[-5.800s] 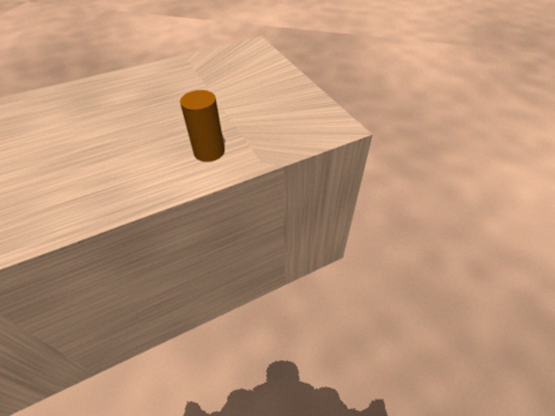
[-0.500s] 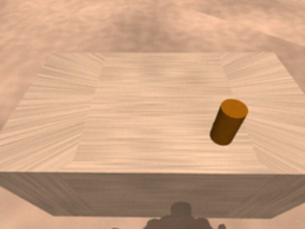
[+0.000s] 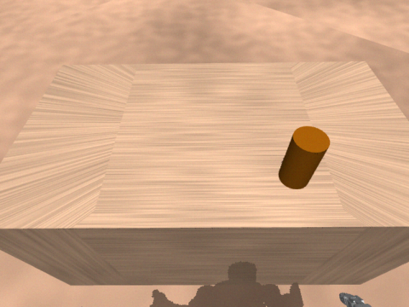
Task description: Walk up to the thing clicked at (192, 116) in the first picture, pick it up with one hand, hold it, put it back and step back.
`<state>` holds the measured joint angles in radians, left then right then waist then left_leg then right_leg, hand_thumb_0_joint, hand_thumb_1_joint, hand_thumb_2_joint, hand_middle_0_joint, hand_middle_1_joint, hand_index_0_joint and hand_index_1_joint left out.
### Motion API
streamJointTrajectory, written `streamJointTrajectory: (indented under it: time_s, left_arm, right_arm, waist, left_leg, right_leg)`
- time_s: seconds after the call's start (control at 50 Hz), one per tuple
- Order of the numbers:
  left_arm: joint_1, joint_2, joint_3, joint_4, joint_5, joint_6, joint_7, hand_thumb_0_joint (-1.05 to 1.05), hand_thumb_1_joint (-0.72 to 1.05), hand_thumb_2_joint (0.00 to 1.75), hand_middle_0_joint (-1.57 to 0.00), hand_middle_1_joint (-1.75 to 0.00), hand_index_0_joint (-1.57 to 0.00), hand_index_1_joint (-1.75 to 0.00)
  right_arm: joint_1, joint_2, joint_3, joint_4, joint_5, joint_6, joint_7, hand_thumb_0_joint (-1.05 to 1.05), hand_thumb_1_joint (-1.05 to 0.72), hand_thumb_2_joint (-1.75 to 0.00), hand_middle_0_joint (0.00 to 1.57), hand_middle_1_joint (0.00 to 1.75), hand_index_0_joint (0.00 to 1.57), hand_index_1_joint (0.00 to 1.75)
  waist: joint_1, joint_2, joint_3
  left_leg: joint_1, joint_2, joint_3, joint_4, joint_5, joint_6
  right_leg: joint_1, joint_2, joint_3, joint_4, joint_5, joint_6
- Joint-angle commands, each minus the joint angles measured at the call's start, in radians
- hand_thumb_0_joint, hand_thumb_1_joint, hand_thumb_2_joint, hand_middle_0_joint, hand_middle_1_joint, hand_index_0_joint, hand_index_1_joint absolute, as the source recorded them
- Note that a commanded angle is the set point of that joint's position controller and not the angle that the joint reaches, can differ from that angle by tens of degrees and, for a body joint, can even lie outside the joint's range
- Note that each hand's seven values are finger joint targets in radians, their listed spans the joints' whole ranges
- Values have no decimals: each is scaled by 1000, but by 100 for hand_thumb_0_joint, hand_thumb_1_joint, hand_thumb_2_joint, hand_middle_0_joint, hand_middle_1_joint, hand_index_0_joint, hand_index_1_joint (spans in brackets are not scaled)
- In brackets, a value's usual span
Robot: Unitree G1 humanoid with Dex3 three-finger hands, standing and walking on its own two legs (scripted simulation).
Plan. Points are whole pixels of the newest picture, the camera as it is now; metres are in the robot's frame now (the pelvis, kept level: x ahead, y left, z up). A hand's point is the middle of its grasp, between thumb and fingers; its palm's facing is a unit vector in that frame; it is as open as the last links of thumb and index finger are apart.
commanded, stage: rise first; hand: right
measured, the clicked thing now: (301, 159) +0.47 -0.23 -0.05
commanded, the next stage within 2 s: go down in 1.40 s
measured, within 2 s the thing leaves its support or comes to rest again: neither
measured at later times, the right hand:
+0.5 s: hand (350, 283) +0.17 -0.26 -0.06, palm faces +0.29 +0.89 -0.34, open 16.8 cm
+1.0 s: hand (367, 286) +0.16 -0.25 +0.00, palm faces +0.32 +0.88 -0.35, open 17.7 cm
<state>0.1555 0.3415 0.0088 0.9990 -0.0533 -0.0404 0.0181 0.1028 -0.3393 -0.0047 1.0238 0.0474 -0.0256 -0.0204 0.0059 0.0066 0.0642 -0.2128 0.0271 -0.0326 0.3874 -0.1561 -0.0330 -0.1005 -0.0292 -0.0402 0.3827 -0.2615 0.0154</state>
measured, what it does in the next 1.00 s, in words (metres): stands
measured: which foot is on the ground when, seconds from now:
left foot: down 0.00-1.00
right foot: down 0.00-1.00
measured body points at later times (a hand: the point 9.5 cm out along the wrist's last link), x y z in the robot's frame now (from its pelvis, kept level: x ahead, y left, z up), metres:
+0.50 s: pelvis +0.01 +0.00 +0.00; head +0.02 +0.01 +0.45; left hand +0.19 +0.26 -0.09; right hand +0.16 -0.30 -0.04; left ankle +0.03 +0.14 -0.74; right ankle -0.03 -0.13 -0.74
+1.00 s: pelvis -0.01 +0.01 +0.00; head -0.01 +0.02 +0.45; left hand +0.17 +0.26 -0.09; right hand +0.14 -0.30 +0.02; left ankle +0.03 +0.14 -0.74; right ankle -0.03 -0.13 -0.74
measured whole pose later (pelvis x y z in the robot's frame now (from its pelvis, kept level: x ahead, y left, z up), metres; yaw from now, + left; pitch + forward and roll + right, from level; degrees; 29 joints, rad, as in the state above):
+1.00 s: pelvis -0.01 +0.01 +0.00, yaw -4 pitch -4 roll +0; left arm 0.22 0.23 0.11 0.66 -0.02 -0.10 0.07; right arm 0.40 -0.28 -0.19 0.14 0.03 -0.11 -0.05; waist -0.03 -0.03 0.04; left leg -0.17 0.04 0.03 0.40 -0.17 -0.02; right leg -0.08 -0.02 0.02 0.39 -0.25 0.02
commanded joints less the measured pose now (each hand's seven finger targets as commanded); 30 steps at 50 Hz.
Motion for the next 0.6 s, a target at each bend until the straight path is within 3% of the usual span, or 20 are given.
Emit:
streamJointTrajectory:
  time_s: [0.0, 0.02, 0.04, 0.06, 0.08, 0.1, 0.14, 0.16, 0.18, 0.22, 0.28, 0.34, 0.36, 0.4, 0.44, 0.46, 0.5, 0.56, 0.58]
  left_arm:
    - [-184, 245, 148, -205, -39, -100, 50, 0, 42, 42, -5, -5, -3, -7]
    - [-164, 232, 156, -169, -29, -102, 57, 0, 34, 34, -5, -6, -4, -7]
    - [-157, 180, 131, -159, -17, -104, 57, 0, 26, 27, -5, -5, -3, -6]
    - [-166, 162, 145, -171, -1, -108, 54, 0, 22, 24, -4, -5, -4, -5]
    - [-98, 150, 167, -163, 16, -102, 50, 0, 17, 22, -4, -5, -4, -5]
    - [1, 134, 174, -160, 17, -91, 51, 0, 12, 19, -4, -5, -5, -4]
    - [16, 157, 192, -233, 23, -85, 59, 0, -2, 13, -4, -5, -6, -3]
    - [23, 107, 171, -221, 23, -77, 56, 0, -7, 12, -4, -5, -6, -3]
    - [6, 86, 159, -253, 22, -72, 54, 0, -11, 12, -4, -5, -6, -4]
    - [-73, 60, 139, -342, 16, -79, 57, 0, -23, 11, -5, -5, -5, -5]
    - [-68, 78, 149, -385, 22, -85, 67, 0, -36, 10, -5, -5, -4, -6]
    - [-69, 76, 144, -454, 23, -94, 73, 0, -51, 7, -6, -6, -5, -7]
    - [-64, 53, 130, -479, 22, -96, 73, 0, -53, 7, -6, -6, -5, -7]
    - [-48, 117, 172, -523, 25, -97, 85, 0, -54, 7, -6, -6, -4, -7]
    - [-2, 11, 104, -492, 25, -90, 74, 0, -54, 8, -6, -6, -5, -7]
    - [-12, 53, 137, -524, 27, -92, 78, 0, -54, 7, -6, -6, -5, -7]
    - [-9, 75, 157, -509, 29, -87, 77, 0, -54, 7, -5, -6, -5, -6]
    - [53, -1, 118, -459, 27, -78, 60, 0, -54, 7, -5, -6, -4, -6]
    - [17, 13, 120, -504, 26, -81, 59, 0, -55, 7, -5, -5, -4, -7]
  right_arm:
    - [-154, -252, -145, -147, 37, -77, -66, 0, -42, -42, 6, 5, 5, 5]
    - [-155, -233, -148, -176, 24, -82, -72, 0, -34, -34, 6, 5, 5, 5]
    - [-161, -188, -133, -195, 17, -85, -72, 0, -26, -26, 6, 5, 5, 5]
    - [-125, -207, -173, -251, 3, -85, -72, 0, -18, -21, 6, 5, 5, 5]
    - [6, -204, -211, -273, -6, -76, -70, 0, -10, -20, 5, 5, 5, 5]
    - [108, -196, -218, -262, -8, -63, -70, 0, -4, -18, 5, 5, 5, 5]
    - [49, -190, -213, -398, -6, -64, -68, 0, 8, -14, 5, 5, 5, 5]
    - [62, -165, -204, -404, -8, -55, -64, 0, 13, -13, 5, 5, 5, 5]
    - [61, -127, -182, -464, -3, -49, -59, 0, 17, -12, 5, 5, 5, 5]
    - [-1, -112, -164, -584, 3, -50, -58, 0, 27, -10, 5, 5, 5, 5]
    - [16, -128, -177, -672, -1, -52, -61, 0, 39, -8, 5, 5, 5, 5]
    - [58, -117, -175, -747, -5, -59, -64, 0, 50, -6, 5, 6, 5, 6]
    - [58, -108, -174, -770, -4, -63, -65, 0, 52, -5, 5, 6, 5, 6]
    - [61, -160, -218, -796, -8, -66, -72, 0, 57, -5, 5, 6, 5, 6]
    - [141, -139, -232, -785, -11, -68, -68, 0, 56, -5, 5, 6, 5, 6]
    - [128, -143, -234, -833, -9, -71, -69, 0, 56, -5, 5, 6, 5, 6]
    - [144, -140, -234, -851, -8, -72, -66, 0, 59, -4, 5, 6, 5, 6]
    - [194, -107, -228, -883, -8, -76, -54, 0, 60, -4, 5, 6, 5, 6]
    - [186, -114, -235, -902, -5, -77, -52, 0, 59, -4, 5, 6, 5, 6]
  waist:
    - [-22, -26, -132]
    - [-12, -58, -192]
    - [-19, -59, -229]
    - [-41, -59, -264]
    - [-59, -57, -278]
    - [-37, -53, -285]
    - [-3, -32, -292]
    - [-10, -41, -270]
    - [-5, -59, -254]
    - [-5, -38, -212]
    - [-2, -40, -185]
    - [-8, -37, -203]
    - [-9, -29, -213]
    - [-4, 0, -216]
    - [-28, -14, -173]
    - [-22, -27, -179]
    - [-26, -28, -170]
    - [-27, -44, -134]
    - [-29, -22, -129]
  left_leg:
    - [32, -18, 65, 15, 23, 31]
    - [40, -16, 70, 32, 47, 35]
    - [51, -20, 68, 36, 71, 40]
    - [80, -20, 72, 42, 104, 45]
    - [106, -21, 75, 43, 139, 47]
    - [123, -25, 78, 38, 188, 44]
    - [128, -34, 83, 22, 232, 37]
    - [123, -35, 89, 19, 239, 34]
    - [111, -35, 91, 16, 230, 35]
    - [93, -31, 93, -3, 171, 32]
    - [79, -27, 99, -16, 121, 33]
    - [100, -25, 102, -6, 171, 34]
    - [113, -25, 104, 0, 199, 34]
    - [120, -23, 106, -1, 212, 30]
    - [132, -18, 109, -5, 207, 29]
    - [135, -17, 106, -5, 211, 29]
    - [132, -17, 108, -1, 237, 30]
    - [130, -18, 113, -2, 239, 31]
    - [132, -16, 111, -12, 215, 28]
  right_leg:
    - [-164, 21, -7, -3, 111, -19]
    - [-142, 19, -3, 10, 138, -14]
    - [-141, 14, 2, 20, 178, -10]
    - [-140, 17, 6, 19, 215, -8]
    - [-149, 22, 6, 21, 251, -9]
    - [-130, 25, 1, 18, 286, -8]
    - [-100, 23, 1, 9, 312, -7]
    - [-101, 26, 0, 6, 319, -7]
    - [-98, 25, -1, 1, 311, -6]
    - [-121, 23, 4, -14, 248, -12]
    - [-103, 24, 7, -28, 197, -15]
    - [-68, 23, 11, -24, 257, -14]
    - [-53, 23, 12, -17, 293, -13]
    - [-37, 25, 16, -17, 304, -16]
    - [-54, 31, 13, -19, 304, -18]
    - [-43, 32, 10, -22, 304, -16]
    - [-31, 31, 8, -21, 335, -15]
    - [-41, 29, 8, -25, 340, -12]
    - [-49, 32, 6, -29, 309, -17]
